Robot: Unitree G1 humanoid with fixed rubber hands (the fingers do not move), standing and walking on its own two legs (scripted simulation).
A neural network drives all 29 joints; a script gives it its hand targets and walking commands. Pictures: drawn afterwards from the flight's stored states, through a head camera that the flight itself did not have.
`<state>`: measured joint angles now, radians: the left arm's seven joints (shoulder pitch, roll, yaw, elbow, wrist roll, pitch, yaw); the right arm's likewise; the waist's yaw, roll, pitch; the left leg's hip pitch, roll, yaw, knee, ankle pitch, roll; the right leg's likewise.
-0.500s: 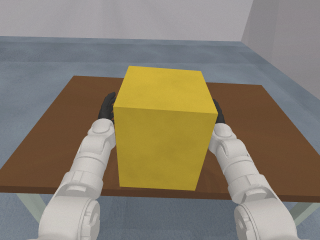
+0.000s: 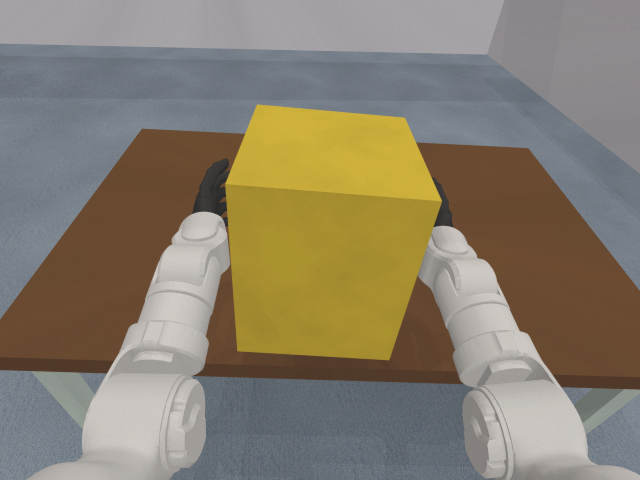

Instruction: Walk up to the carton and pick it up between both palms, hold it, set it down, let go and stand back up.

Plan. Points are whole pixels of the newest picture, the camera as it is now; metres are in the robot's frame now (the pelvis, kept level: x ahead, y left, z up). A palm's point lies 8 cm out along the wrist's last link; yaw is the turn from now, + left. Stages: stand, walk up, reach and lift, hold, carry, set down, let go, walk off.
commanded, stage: reach and lift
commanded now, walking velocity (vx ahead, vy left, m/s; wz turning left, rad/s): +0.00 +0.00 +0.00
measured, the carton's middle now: (322, 232) +0.41 +0.00 +0.14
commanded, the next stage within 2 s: hold in 0.30 s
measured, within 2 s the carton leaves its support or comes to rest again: neither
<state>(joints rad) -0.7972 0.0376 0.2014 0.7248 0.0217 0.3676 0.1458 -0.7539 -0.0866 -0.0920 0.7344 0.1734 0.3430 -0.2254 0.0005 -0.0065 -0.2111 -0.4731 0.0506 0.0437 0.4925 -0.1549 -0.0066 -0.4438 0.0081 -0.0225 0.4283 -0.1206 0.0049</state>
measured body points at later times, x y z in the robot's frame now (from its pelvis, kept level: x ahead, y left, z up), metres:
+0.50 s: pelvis +0.01 +0.00 +0.00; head -0.03 +0.02 +0.45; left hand +0.42 +0.14 +0.18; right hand +0.41 -0.15 +0.18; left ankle +0.05 +0.12 -0.74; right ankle +0.05 -0.12 -0.74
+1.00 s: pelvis +0.00 +0.00 +0.00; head -0.05 +0.02 +0.45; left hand +0.40 +0.15 +0.20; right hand +0.40 -0.14 +0.19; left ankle +0.05 +0.12 -0.74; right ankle +0.05 -0.12 -0.74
